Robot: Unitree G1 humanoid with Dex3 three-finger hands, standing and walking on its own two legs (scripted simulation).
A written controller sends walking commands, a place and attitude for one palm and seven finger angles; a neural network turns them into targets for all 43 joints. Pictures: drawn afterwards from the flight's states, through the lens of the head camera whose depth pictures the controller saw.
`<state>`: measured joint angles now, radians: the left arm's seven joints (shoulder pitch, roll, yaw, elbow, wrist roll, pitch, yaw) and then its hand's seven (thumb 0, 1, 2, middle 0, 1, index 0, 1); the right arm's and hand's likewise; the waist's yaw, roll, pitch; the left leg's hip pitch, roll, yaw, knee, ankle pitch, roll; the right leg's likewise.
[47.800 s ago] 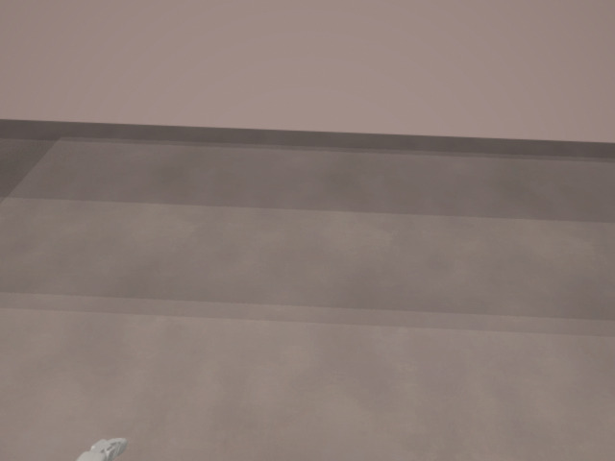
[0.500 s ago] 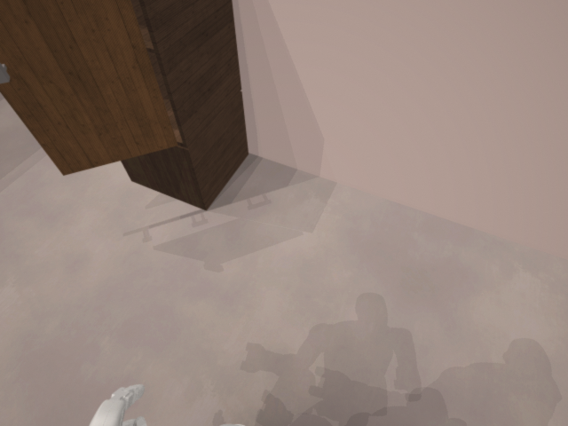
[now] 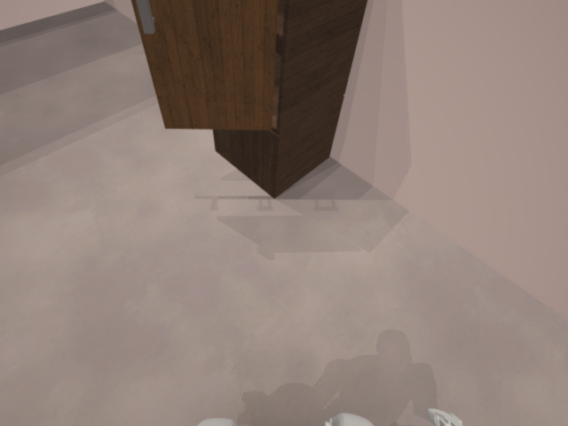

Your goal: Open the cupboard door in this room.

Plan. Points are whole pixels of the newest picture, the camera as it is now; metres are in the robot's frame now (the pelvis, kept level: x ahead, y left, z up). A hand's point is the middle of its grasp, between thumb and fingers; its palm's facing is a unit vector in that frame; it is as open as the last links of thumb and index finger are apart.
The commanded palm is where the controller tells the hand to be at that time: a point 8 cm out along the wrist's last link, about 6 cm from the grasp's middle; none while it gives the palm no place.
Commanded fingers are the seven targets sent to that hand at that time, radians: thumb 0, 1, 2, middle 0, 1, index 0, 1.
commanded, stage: turn to face it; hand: left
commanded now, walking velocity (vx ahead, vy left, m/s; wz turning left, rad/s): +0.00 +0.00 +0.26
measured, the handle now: (145, 2) +1.00 +0.43 +0.07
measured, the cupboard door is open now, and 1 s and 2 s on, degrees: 47 47 47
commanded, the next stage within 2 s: take the last steps up to it in 0.12 s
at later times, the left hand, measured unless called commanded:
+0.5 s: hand out of the picture +0.00 +0.15 -0.14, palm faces +0.23 -0.95 -0.20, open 7.4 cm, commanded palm none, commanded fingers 0.00 0.90 0.90 -0.20 -0.30 -0.20 -0.30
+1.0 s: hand (102, 388) +0.17 +0.29 -0.15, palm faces +0.21 -0.96 -0.19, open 7.4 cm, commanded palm none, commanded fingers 0.00 0.90 0.90 -0.20 -0.30 -0.20 -0.30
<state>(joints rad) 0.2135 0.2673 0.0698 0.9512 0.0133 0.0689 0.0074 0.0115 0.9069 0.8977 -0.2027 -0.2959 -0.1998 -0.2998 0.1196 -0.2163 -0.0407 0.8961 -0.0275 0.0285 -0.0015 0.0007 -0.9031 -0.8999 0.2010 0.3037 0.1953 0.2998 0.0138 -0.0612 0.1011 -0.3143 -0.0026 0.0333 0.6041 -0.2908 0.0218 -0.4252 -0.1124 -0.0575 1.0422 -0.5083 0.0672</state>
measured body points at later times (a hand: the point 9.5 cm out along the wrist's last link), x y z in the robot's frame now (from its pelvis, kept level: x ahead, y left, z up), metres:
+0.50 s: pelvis +0.02 -0.02 +0.02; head +0.04 -0.03 +0.47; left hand -0.01 +0.20 -0.12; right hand +0.11 -0.27 -0.13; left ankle -0.01 +0.12 -0.65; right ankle +0.00 -0.14 -0.73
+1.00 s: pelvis +0.13 +0.09 +0.02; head +0.15 +0.09 +0.46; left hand +0.16 +0.34 -0.13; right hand +0.15 -0.14 -0.14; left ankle +0.07 +0.16 -0.73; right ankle +0.23 -0.02 -0.67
